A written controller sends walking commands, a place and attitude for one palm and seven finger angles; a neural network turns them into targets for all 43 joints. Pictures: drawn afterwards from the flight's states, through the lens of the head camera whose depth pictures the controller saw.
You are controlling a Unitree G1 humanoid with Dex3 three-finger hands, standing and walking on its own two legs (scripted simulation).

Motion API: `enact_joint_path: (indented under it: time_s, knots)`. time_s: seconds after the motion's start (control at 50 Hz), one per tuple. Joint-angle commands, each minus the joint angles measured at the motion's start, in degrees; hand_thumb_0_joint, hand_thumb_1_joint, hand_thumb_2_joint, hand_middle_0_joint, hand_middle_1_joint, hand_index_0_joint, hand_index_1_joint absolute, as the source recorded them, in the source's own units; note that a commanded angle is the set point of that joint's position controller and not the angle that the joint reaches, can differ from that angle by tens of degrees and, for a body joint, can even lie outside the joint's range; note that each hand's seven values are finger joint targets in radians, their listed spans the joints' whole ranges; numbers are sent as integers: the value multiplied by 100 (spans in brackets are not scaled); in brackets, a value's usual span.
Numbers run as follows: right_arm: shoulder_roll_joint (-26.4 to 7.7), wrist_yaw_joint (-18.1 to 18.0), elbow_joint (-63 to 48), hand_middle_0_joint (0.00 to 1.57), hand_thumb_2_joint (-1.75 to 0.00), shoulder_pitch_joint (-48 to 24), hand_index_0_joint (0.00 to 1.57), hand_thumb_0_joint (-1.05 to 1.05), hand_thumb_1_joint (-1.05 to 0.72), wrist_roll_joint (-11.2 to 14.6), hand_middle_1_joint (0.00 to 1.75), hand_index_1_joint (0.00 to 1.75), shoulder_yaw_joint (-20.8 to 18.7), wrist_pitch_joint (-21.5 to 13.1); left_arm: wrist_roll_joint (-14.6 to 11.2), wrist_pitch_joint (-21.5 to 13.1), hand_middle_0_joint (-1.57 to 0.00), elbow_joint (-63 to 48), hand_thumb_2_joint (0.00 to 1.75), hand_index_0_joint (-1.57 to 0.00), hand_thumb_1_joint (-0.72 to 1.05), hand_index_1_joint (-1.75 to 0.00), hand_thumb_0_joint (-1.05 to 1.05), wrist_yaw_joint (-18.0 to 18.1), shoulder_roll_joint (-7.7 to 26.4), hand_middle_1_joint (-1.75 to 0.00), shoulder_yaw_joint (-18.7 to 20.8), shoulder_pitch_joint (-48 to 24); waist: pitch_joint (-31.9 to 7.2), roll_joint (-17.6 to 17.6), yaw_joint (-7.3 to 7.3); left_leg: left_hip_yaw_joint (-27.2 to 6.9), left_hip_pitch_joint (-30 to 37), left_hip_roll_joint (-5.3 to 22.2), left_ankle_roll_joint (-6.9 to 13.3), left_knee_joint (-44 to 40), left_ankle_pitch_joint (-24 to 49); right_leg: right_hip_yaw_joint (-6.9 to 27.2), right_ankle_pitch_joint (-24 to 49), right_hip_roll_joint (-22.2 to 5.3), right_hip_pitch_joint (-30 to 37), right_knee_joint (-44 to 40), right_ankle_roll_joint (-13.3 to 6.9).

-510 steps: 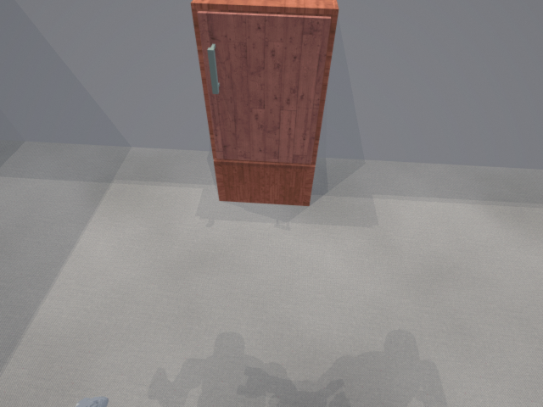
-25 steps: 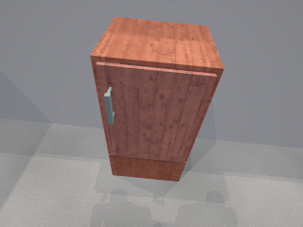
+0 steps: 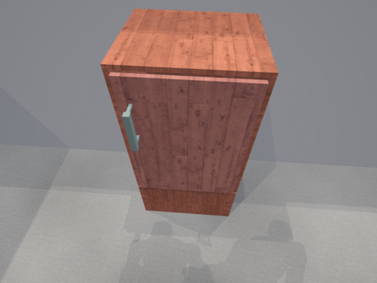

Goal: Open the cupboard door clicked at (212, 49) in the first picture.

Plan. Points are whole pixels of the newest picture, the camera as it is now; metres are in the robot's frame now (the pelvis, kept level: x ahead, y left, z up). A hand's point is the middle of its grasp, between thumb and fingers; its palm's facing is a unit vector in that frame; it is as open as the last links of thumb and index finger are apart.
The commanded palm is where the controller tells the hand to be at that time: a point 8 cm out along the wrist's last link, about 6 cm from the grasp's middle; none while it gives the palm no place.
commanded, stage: come to a stop and stand still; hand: left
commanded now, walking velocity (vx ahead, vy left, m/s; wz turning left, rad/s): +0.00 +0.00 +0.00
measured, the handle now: (132, 128) +0.55 +0.21 -0.04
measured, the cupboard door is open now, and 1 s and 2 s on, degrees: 0 0 0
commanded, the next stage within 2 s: look again from close up in 0.38 s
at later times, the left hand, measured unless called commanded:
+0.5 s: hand out of the picture -0.03 +0.13 -0.17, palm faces +0.06 -0.99 -0.13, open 7.3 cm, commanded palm none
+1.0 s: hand out of the picture -0.01 +0.17 -0.17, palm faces +0.07 -0.97 -0.22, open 7.4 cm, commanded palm none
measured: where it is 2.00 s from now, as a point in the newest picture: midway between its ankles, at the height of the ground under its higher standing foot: outside the picture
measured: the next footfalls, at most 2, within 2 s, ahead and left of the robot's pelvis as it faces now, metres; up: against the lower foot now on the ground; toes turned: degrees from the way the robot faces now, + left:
none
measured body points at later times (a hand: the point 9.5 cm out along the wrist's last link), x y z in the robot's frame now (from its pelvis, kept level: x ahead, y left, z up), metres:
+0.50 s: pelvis +0.00 -0.02 +0.01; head +0.00 -0.01 +0.46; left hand -0.03 +0.18 -0.16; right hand -0.04 -0.21 -0.16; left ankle -0.04 +0.09 -0.73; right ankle +0.05 -0.12 -0.73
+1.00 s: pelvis -0.02 -0.01 +0.00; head -0.04 -0.02 +0.45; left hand -0.01 +0.22 -0.15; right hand -0.02 -0.24 -0.16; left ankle -0.04 +0.09 -0.73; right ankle +0.05 -0.12 -0.73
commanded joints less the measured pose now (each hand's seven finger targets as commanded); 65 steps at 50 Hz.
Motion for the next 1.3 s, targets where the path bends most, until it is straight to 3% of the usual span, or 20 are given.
enact_joint_path:
  time_s: [0.0,0.4,0.44,0.46,0.48,0.5,0.52,0.56,0.62,0.74,1.0,1.02,1.04,1.06,1.08,1.12,1.16,1.22,1.26,1.28]
  knots:
    - [-405,14,-111,20,-90,506,20,0,-90,14,30,30,-20,-73,32,-68,-20,-152,90,-20,90,-30,0,-21,344,-30,-36,402,111,-1,12,-723,-756,750,9,-921,568,700,576,-443,518,-599,-241]
    - [-340,33,146,20,-90,883,20,0,-90,22,30,30,97,-97,3,-188,-20,213,90,-20,90,-30,0,-44,264,-30,-126,917,260,16,26,-638,-774,659,-39,-1055,174,679,-114,-422,593,-1160,-252]
    - [-307,23,165,20,-90,950,20,0,-90,23,30,30,110,-114,-5,-203,-20,244,90,-20,90,-30,0,-40,222,-30,-130,961,187,-49,23,-640,-763,679,-47,-1039,310,644,69,-422,685,-1093,-269]
    - [-663,61,-284,20,-90,81,20,0,-90,44,30,30,60,-206,55,-297,-20,489,90,-20,90,-30,0,195,497,-30,-130,1277,202,398,243,-311,-862,796,-218,-125,1204,564,2480,-705,630,-390,-242]
    - [-497,69,-515,20,-90,174,20,0,-90,96,30,30,80,-201,23,-331,-20,449,90,-20,90,-30,0,142,679,-30,-132,1189,45,339,41,-289,-867,612,-301,-25,1183,568,3303,-837,753,-389,-335]
    - [-289,34,-494,20,-90,821,20,0,-90,67,30,30,69,-199,-2,-313,-20,303,90,-20,90,-30,0,130,621,-30,-93,1160,-980,267,-121,-457,-532,525,-272,-145,472,787,2666,-908,1153,-151,-431]
    - [-354,1,-464,20,-90,916,20,0,-90,49,30,30,41,-188,7,-266,-20,230,90,-20,90,-30,0,97,562,-30,-104,981,-1144,173,-139,-495,-462,557,-217,-133,662,677,2176,-800,1106,-76,-443]
    - [-404,-2,-460,20,-90,868,20,0,-90,41,30,30,24,-142,15,-216,-20,145,90,-20,90,-30,0,27,408,-30,-129,786,-462,-35,-115,-663,-741,656,-115,-354,673,561,664,-568,623,-345,-348]
    - [-519,27,-551,20,-90,776,20,0,-90,10,30,30,24,-121,28,-173,-20,99,90,-20,90,-30,0,-2,348,-30,-133,726,377,2,-41,-875,-1252,706,-30,-732,172,549,-338,-384,223,-570,-283]
    - [-673,45,-616,20,-90,723,20,0,-90,-5,30,30,-3,-129,40,-164,-20,-1,90,-20,90,-30,0,-26,430,-30,-86,758,554,38,17,-1010,-1557,700,20,-1117,-480,515,-319,-329,387,-608,-250]
    - [-813,68,-497,20,-90,678,20,0,-90,-8,30,30,23,-148,24,-199,-20,-107,90,-20,90,-30,0,-57,620,-30,-38,615,216,37,-6,-879,-1130,657,-5,-1068,-41,629,-261,-467,530,-878,-268]
    - [-942,115,-789,20,-90,-20,20,0,-90,27,30,30,23,-152,15,-188,-20,142,90,-20,90,-30,0,165,674,-30,-97,1165,526,-280,312,-369,-1243,861,-149,-237,395,471,1116,-602,330,-432,-164]
    - [-1820,-190,-2885,20,-90,-263,20,0,-90,366,30,30,-64,-1067,-1261,-1569,-20,-8467,89,-20,88,-32,0,2,2046,-32,794,-3589,-2245,838,-554,-570,-175,143,-160,-860,605,279,321,-70,1097,-333,-128]
    - [-1416,-413,-2589,20,-90,-875,20,0,-90,387,30,30,100,-1577,-869,-1264,-20,-7056,88,-20,85,-33,0,237,1729,-33,748,-947,-1949,1280,54,-407,-474,160,-152,-806,260,121,-389,96,912,-39,-351]
    - [-1175,-348,-2554,20,-90,-716,20,0,-90,489,30,30,-23,-1830,-1088,-636,-21,-6150,87,-21,83,-34,0,390,427,-34,84,628,-913,990,-208,-630,-1209,225,-365,-945,-431,-261,-740,186,117,-112,-254]
    - [-1416,-296,-2657,20,-90,-580,20,0,-90,376,30,30,-53,-2015,-1287,-998,-21,-5971,85,-21,78,-37,0,191,449,-37,276,181,264,135,-360,-811,-1968,61,-238,-359,-919,-349,-1322,134,-677,-126,-102]
    - [-1473,-167,-2901,20,-90,-499,20,0,-90,185,30,30,-230,-2136,-1275,-1770,-21,-5093,83,-21,74,-40,0,-217,515,-40,656,635,3,-1053,-270,-664,-2661,-12,-204,531,-924,-262,-2171,85,-1304,179,-57]
    - [-1398,153,-3513,20,-90,-677,20,0,-90,131,30,30,-440,-2200,-1483,-3114,-22,-4447,80,-22,67,-45,0,-1324,354,-45,973,1898,-1007,-1269,243,-352,-3579,-92,-271,1833,-459,109,-2162,37,-1591,1232,-155]
    - [-1429,304,-3880,20,-90,-890,20,0,-90,146,30,30,-510,-2164,-1600,-3897,-22,-4456,78,-22,62,-48,0,-2118,586,-48,1169,2032,-1317,-935,274,-295,-4234,-181,-290,2481,-491,498,-1871,-66,-1585,1644,-194]
    - [-1502,384,-4020,20,-90,-861,20,0,-90,184,30,30,-547,-2109,-1634,-4074,-22,-4236,77,-22,60,-50,0,-2573,942,-50,1419,2018,-1262,-380,264,-302,-4426,-189,-305,2741,-616,780,-2078,-148,-1675,1720,-292]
